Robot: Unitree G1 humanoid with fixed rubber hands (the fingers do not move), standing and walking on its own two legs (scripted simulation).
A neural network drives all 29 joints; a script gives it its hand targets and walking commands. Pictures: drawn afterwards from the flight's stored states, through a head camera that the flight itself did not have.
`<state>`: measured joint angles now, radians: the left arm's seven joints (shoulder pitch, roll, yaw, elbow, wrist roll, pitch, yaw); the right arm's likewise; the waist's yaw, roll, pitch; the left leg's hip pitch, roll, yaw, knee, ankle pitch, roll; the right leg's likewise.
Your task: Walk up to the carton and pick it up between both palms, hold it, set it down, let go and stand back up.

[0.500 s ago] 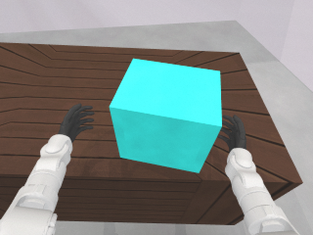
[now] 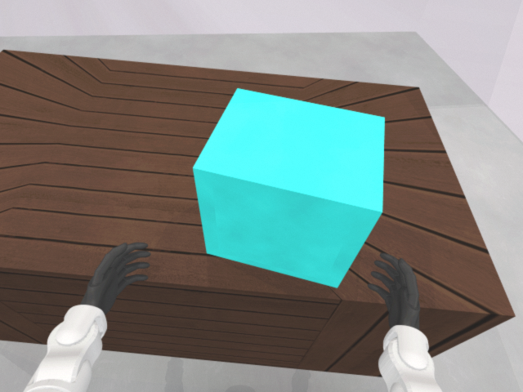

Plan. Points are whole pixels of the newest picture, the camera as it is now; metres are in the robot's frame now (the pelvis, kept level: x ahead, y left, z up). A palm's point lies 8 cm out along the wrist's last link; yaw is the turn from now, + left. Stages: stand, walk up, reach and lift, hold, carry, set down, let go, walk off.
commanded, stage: set down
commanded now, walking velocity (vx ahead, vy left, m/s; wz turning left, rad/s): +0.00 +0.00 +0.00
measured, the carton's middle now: (288, 190) +0.47 -0.01 +0.00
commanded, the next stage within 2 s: let go in 1.16 s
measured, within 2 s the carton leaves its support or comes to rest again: neither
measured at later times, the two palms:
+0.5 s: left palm (114, 315) +0.23 +0.26 -0.04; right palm (409, 334) +0.23 -0.20 -0.04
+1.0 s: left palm (126, 343) +0.19 +0.23 -0.06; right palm (417, 365) +0.19 -0.21 -0.06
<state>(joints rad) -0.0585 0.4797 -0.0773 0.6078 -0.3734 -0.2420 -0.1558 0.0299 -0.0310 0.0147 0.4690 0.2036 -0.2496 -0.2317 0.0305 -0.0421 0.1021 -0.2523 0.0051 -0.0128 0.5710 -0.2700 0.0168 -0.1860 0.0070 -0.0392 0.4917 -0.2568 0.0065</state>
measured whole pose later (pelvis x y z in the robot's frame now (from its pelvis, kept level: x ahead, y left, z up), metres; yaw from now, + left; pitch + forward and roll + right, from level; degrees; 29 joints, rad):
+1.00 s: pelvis +0.02 -0.01 +0.01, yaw -2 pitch -7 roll -1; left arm 0.15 0.30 -0.05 0.60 -0.14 -0.04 -0.06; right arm 0.14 -0.12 0.00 0.73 0.08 -0.27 -0.05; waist 0.03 0.01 0.11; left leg -0.07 0.01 0.01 0.45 -0.26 0.00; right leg -0.03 0.02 -0.01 0.40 -0.25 -0.01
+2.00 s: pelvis +0.02 -0.03 +0.00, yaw +3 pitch -2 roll +0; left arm 0.33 0.22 0.04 0.74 0.04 0.00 0.01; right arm 0.29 -0.22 -0.04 0.95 -0.03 0.02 0.04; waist 0.01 0.01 -0.04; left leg -0.22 0.00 -0.05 0.49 -0.24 -0.02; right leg -0.17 0.00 -0.09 0.48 -0.29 -0.03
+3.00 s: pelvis +0.02 -0.06 +0.01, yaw +5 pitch -2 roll +0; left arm 0.38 0.10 0.03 1.11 0.02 -0.02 0.04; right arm 0.30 -0.10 0.01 1.22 -0.02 0.01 -0.04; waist 0.01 0.01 0.01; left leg -0.19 0.03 -0.11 0.42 -0.20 -0.06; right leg -0.12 0.04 -0.12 0.41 -0.26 -0.07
